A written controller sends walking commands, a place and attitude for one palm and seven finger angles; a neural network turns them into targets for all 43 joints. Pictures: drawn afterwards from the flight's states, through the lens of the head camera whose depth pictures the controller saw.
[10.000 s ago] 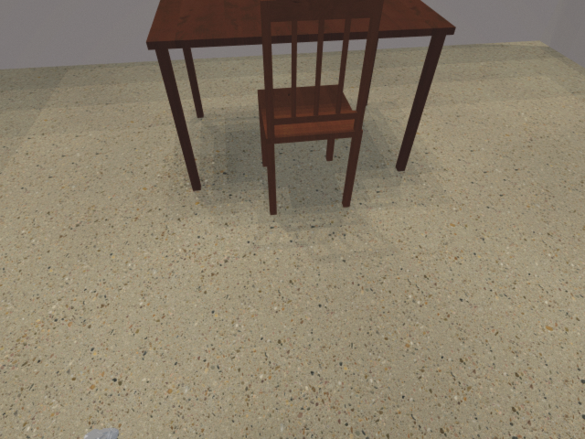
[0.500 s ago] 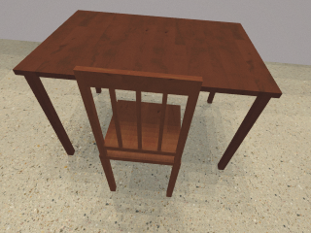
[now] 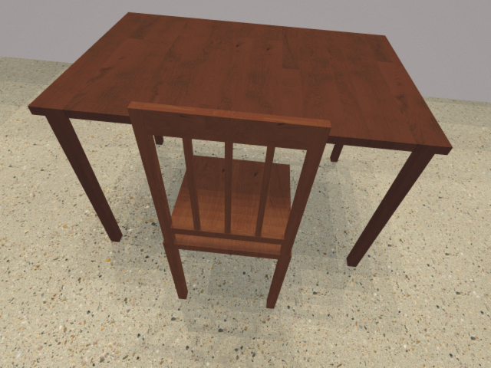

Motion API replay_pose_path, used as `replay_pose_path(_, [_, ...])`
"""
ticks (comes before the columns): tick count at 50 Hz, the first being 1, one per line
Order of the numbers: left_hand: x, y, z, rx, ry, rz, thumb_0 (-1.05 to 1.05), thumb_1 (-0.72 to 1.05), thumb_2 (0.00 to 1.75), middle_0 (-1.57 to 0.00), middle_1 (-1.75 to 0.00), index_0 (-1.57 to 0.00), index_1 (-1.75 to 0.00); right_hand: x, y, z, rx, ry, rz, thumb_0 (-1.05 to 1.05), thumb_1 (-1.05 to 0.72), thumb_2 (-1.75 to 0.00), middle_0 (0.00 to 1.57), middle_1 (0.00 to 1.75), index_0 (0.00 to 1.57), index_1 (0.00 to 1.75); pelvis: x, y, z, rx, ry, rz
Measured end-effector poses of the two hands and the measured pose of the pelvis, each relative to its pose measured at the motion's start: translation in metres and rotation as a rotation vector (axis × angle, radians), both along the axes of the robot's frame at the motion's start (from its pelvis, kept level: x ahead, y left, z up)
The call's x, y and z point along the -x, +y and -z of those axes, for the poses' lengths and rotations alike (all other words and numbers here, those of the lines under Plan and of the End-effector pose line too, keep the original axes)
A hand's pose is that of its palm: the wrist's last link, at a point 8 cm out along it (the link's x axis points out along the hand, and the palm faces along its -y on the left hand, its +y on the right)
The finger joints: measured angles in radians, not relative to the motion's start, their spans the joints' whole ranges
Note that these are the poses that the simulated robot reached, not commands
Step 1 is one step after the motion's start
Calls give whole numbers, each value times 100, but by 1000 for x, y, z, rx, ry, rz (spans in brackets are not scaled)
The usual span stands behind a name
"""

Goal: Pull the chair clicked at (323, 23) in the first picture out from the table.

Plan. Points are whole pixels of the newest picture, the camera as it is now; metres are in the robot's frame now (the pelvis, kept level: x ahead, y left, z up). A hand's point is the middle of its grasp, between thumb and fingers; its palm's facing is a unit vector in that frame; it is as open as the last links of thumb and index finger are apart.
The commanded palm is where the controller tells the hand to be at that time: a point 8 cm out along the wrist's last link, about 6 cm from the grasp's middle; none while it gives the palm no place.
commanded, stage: look again from close up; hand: left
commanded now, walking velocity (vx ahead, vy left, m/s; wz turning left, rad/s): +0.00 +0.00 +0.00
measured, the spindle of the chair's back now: (228, 192) +0.52 +0.07 -0.08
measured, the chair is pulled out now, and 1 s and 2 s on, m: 0.00 0.00 0.00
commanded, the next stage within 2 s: none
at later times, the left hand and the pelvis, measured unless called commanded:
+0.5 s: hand out of the picture -0.03 +0.14 -0.18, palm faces +0.02 -0.99 -0.16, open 7.4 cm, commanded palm none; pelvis +0.00 -0.01 +0.00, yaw +0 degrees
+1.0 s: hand out of the picture -0.03 +0.12 -0.18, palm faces +0.03 -0.99 -0.15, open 7.4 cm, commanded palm none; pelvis +0.01 -0.03 +0.00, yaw +0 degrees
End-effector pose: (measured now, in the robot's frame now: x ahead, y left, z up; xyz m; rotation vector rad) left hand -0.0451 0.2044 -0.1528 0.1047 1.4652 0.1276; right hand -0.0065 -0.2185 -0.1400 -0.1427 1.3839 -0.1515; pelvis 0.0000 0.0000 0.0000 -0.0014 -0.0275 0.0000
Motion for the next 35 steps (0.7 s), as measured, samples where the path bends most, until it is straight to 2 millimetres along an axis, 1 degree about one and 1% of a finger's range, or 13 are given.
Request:
replay_pose_path(12, [0,-4,-3,-9,0,-2,0,91,90,-20,-30,-19,-30,1,-3,2,-10,7,6,1,-92,-90,20,30,20,30,0,-4,-1,-4,6,1])
replay_pose_path(35, [-15,-23,-5,-6,-29,0,0,91,90,-20,-30,-19,-30,4,-13,4,-26,27,12,1,-92,-90,20,30,19,30,-4,-20,-1,-6,5,1])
